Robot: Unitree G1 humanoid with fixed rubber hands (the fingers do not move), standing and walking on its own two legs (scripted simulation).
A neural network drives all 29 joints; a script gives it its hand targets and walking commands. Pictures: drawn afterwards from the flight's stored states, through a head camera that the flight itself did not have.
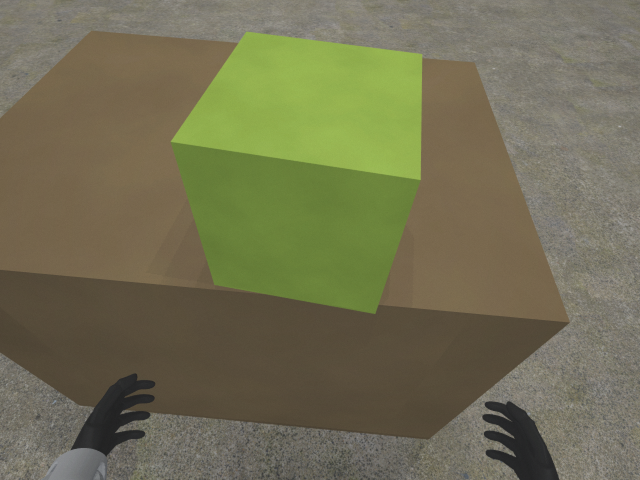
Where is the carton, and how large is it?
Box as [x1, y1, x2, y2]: [171, 32, 421, 313]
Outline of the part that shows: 246,32 171,140 171,144 214,284 374,313 420,180 421,54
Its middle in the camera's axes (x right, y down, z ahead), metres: -0.01 -0.08 +0.53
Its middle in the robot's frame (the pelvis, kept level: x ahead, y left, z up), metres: +0.49 +0.02 +0.11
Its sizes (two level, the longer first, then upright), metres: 0.245 0.235 0.253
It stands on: a pedestal, 0.75 m high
